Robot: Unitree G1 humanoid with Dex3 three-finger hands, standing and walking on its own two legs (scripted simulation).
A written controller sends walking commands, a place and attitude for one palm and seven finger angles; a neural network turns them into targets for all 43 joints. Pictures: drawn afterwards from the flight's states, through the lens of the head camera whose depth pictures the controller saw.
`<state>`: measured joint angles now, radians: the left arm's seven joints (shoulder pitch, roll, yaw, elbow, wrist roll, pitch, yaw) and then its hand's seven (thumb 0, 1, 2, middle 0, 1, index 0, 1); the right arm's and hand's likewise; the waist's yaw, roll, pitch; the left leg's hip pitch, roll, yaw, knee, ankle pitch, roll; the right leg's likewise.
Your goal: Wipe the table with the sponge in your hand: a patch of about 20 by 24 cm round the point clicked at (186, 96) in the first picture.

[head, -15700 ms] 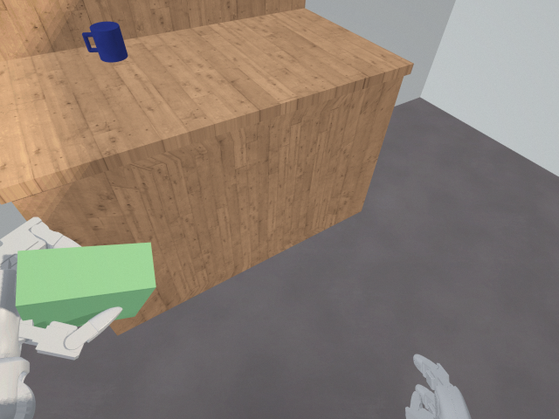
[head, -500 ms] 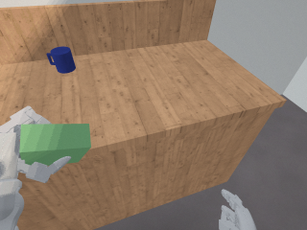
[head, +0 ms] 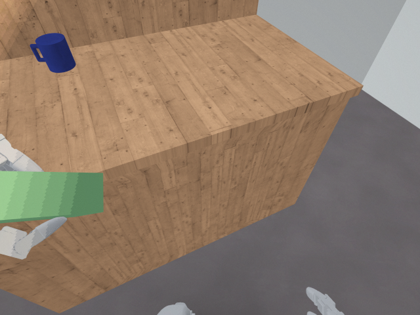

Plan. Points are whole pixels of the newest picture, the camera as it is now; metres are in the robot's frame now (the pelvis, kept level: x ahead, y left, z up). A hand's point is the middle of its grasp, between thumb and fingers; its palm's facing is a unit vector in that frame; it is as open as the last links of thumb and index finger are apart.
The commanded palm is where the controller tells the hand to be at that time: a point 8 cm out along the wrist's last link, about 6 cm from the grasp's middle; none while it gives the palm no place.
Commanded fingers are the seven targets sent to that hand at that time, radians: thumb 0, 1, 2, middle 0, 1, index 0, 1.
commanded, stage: come to a stop and stand still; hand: left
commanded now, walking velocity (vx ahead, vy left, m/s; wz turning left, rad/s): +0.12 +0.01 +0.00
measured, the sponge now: (56, 199) +0.23 +0.22 +0.19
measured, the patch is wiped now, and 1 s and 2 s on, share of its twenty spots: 0.00 0.00 0.00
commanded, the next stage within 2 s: look again from close up in 1.98 s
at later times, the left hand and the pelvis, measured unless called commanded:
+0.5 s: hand out of the picture +0.15 +0.25 +0.21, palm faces +0.39 -0.78 -0.50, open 9.2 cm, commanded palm +0.09 +0.30 +0.20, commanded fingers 0.00 0.10 1.30 -1.20 -1.60 -1.20 -1.60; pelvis -0.06 +0.01 +0.00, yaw +1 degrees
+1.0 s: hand out of the picture +0.09 +0.29 +0.20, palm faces +0.43 -0.75 -0.50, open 9.2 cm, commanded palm +0.02 +0.31 +0.20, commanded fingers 0.00 0.10 1.30 -1.20 -1.60 -1.20 -1.60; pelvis -0.12 +0.02 +0.01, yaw +3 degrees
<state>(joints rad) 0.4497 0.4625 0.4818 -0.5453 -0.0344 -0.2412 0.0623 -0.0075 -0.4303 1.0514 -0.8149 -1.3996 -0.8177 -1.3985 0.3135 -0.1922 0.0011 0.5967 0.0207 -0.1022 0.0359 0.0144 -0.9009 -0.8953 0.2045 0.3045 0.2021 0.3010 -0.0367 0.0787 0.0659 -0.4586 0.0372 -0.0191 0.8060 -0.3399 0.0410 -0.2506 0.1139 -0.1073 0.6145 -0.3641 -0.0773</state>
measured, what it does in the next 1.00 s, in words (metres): walks backwards: left foot, then left foot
